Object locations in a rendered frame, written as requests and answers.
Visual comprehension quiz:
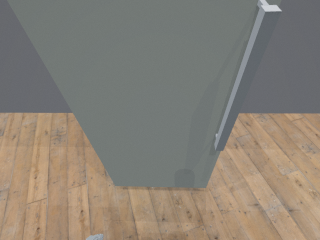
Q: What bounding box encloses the fridge door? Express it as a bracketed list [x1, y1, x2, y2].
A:
[7, 0, 282, 188]

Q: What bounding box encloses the handle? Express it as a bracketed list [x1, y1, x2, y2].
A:
[214, 0, 282, 151]

